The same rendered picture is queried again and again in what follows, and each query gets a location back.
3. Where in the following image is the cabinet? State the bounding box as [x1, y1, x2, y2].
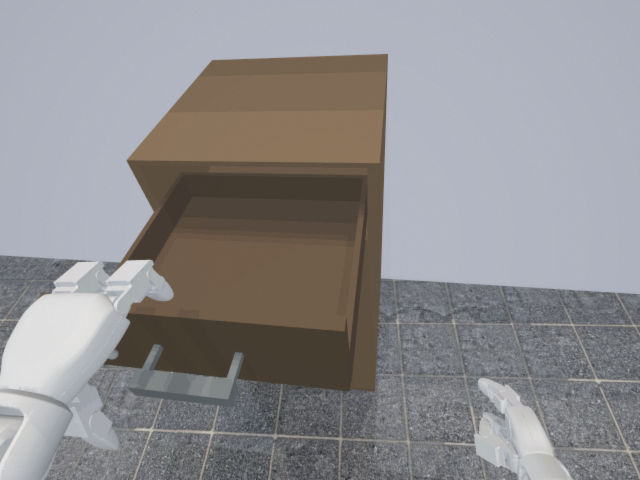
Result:
[126, 54, 388, 392]

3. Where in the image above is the right robot forearm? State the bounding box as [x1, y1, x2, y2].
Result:
[517, 453, 574, 480]

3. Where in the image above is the left robot forearm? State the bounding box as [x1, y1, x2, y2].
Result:
[0, 389, 73, 480]

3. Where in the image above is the drawer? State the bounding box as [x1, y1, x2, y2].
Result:
[37, 172, 367, 391]

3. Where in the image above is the robot left hand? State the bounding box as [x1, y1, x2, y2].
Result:
[0, 260, 174, 451]

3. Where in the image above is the robot right hand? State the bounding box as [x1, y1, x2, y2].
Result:
[474, 378, 554, 474]

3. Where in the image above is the handle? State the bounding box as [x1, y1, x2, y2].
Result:
[127, 344, 244, 407]

